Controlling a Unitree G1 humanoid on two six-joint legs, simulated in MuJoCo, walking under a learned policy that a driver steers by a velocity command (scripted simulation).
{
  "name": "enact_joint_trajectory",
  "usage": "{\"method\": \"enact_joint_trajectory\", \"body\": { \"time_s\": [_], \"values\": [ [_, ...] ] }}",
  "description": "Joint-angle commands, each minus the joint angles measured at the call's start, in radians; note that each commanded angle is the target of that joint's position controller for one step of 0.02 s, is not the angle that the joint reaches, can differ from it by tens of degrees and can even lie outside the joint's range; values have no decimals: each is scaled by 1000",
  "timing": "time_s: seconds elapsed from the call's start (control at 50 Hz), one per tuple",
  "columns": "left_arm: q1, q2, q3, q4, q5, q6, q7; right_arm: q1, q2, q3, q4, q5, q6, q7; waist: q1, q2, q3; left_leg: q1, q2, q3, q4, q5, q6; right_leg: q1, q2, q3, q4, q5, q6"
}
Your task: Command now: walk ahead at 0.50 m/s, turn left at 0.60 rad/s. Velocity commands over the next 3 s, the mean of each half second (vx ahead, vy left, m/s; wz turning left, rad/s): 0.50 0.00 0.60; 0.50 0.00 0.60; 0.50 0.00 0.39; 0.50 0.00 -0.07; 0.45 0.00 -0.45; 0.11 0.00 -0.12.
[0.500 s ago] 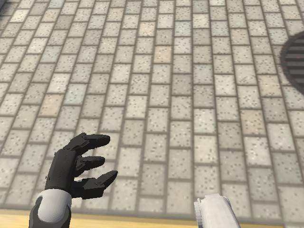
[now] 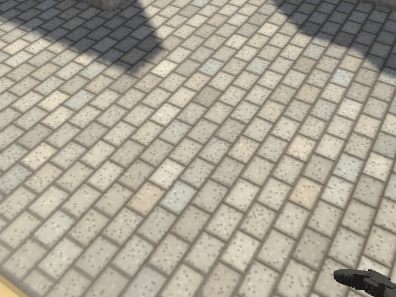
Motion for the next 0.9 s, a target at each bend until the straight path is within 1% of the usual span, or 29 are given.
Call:
{"method": "enact_joint_trajectory", "body": {
  "time_s": [0.02, 0.06, 0.1, 0.12, 0.14, 0.16, 0.18, 0.2, 0.22, 0.24, 0.28, 0.3, 0.36, 0.42, 0.48, 0.5, 0.56, 0.58, 0.6, 0.62, 0.64, 0.66, 0.68, 0.7, 0.72, 0.74, 0.78, 0.84, 0.9],
  "values": [
    [-47, 212, 53, -69, -9, 4, -2, -101, -40, -20, -77, 12, -12, 21, -18, -67, 75, 70, 9, 33, -175, -7, 16, 40, -260, 56, -104, 548, -127],
    [-49, 240, 63, -71, -18, 18, -10, -90, -73, -39, -79, 4, -7, 24, -35, -89, 61, 138, -35, 84, -208, -97, 45, 99, -262, 30, -14, 852, -128],
    [-61, 275, 75, -76, -28, 38, -9, 24, -118, -68, -61, 5, 3, 18, -108, -120, 3, 280, -94, 121, -232, -205, 88, 123, -259, 11, 184, 1124, -122],
    [-85, 278, 77, -86, -35, 44, -8, 163, -162, -95, -27, 5, 4, 10, -188, -109, -57, 471, -128, 125, -313, -163, 120, 57, -228, -11, 367, 1120, -103],
    [-79, 247, 68, -103, -25, 36, -3, 321, -224, -126, 11, 1, 9, -6, -258, -64, -130, 773, -99, 15, -330, -143, 157, -171, -185, -3, 624, 887, -73],
    [-46, 93, 22, -166, 12, 15, -12, 326, -318, -137, 12, 2, -2, -21, -162, 211, -163, 1094, 182, -507, -370, -237, 327, -664, 4, 27, 1017, -78, -11],
    [-104, 123, 12, -206, -8, -30, -26, 323, -262, -115, -23, -9, -28, -19, -177, 167, -340, 1143, 299, -915, -560, -491, 427, -791, 77, 296, 1206, -250, -8],
    [-221, 176, 25, -244, -37, -56, -41, 308, -197, -97, -17, -10, -43, -18, -210, 93, -227, 1056, 270, -787, -603, -468, 357, -871, 14, 346, 1184, -132, -25],
    [-239, 168, 17, -250, -35, -68, -42, 268, -169, -87, -13, -9, -50, -18, -169, 25, -144, 918, 234, -652, -603, -402, 315, -843, -32, 340, 1089, -43, -35],
    [-240, 163, 16, -245, -11, -72, -34, 214, -155, -79, -20, -12, -54, -20, -129, -34, -95, 797, 193, -568, -610, -303, 281, -795, -60, 333, 1005, -7, -26],
    [-193, 187, 31, -239, 8, -48, -34, 160, -143, -66, -34, -27, -60, -29, -68, -22, -61, 634, 136, -472, -638, -203, 256, -697, -88, 339, 906, 42, -1],
    [-188, 183, 33, -238, 12, -36, -31, 155, -146, -67, -31, -26, -62, -33, -59, -21, -43, 585, 127, -447, -642, -159, 259, -691, -92, 326, 854, 49, 20],
    [-265, 129, 12, -251, 26, -11, -25, 196, -178, -76, -7, -26, -59, -49, -76, -15, -3, 451, 84, -350, -637, -89, 242, -662, -78, 292, 669, 170, 60],
    [-386, 99, -1, -270, 15, -14, -33, 248, -183, -78, 19, -14, -53, -61, -135, 46, 10, 401, 38, -297, -613, -141, 192, -569, -28, 274, 427, 377, 72],
    [-458, 121, 8, -294, -7, -20, -45, 305, -187, -82, 40, -1, -48, -59, -168, 71, 6, 450, 53, -343, -562, -219, 173, -522, 8, 287, 309, 393, 72],
    [-470, 133, 14, -301, -7, -22, -50, 314, -180, -82, 44, 4, -44, -62, -168, 75, 4, 488, 64, -374, -532, -245, 166, -520, 11, 298, 272, 380, 66],
    [-418, 162, 38, -297, -14, -31, -61, 307, -177, -86, 44, -2, -27, -71, -129, 127, -9, 563, 85, -450, -431, -233, 134, -447, 21, 304, 214, 262, 31],
    [-341, 173, 51, -278, -12, -35, -58, 299, -158, -81, 38, -5, -23, -71, -88, 139, -31, 558, 61, -447, -370, -193, 110, -355, 28, 287, 184, 230, 7],
    [-236, 209, 68, -264, 3, -41, -55, 300, -108, -66, 26, -11, -26, -69, -38, 124, -108, 518, 8, -401, -209, -153, 72, -185, -30, 323, 189, 226, -35],
    [-73, 274, 81, -254, 21, -41, -47, 319, -36, -40, -3, -33, -29, -67, 9, -37, -272, 363, -59, -298, 110, -365, 23, 95, -229, 525, 211, 216, -94],
    [-10, 334, 97, -207, 28, -30, -58, 459, -35, -37, -25, 21, -39, -70, -61, -434, -359, 14, -129, -211, 408, -613, -30, 326, -419, 1062, 44, -103, -254],
    [-49, 224, 73, -234, 14, -24, -59, 419, -136, -56, 5, 28, -33, -78, -29, -266, -262, -89, -61, -237, 543, -534, -51, 269, -398, 1063, -1, -307, -235],
    [-88, 169, 56, -240, 8, -15, -51, 299, -176, -67, -13, 12, -27, -76, -6, -163, -147, -110, -31, -201, 561, -436, -55, 152, -357, 871, -3, -249, -196],
    [-132, 153, 46, -240, 18, -8, -47, 241, -166, -67, -21, -3, -22, -76, -23, -78, -87, -54, 1, -180, 528, -366, -54, 20, -308, 726, -6, -85, -177],
    [-159, 136, 42, -228, 22, -5, -45, 208, -154, -70, -33, -11, -22, -71, -43, -80, -38, -28, 27, -182, 472, -330, -50, -65, -265, 623, -20, 34, -177],
    [-170, 127, 39, -219, 27, -8, -42, 213, -136, -70, -33, -5, -20, -65, -64, -111, -24, 22, 50, -176, 436, -310, -46, -122, -236, 542, -42, 96, -166],
    [-167, 124, 42, -192, 17, -19, -40, 210, -104, -64, -29, -1, -8, -61, -73, -126, -14, 41, 60, -152, 381, -303, -48, -152, -222, 447, -79, 176, -175],
    [-147, 168, 56, -153, 14, -25, -37, 151, -83, -53, -44, -10, -1, -59, -70, -87, -1, -7, 72, -150, 259, -239, -60, -124, -250, 364, -106, 306, -197],
    [-151, 191, 61, -132, 10, -15, -32, 89, -75, -45, -45, -7, -7, -44, -54, -81, 7, 16, 73, -121, 92, -95, -57, -101, -234, 255, -114, 370, -179]
  ]
}}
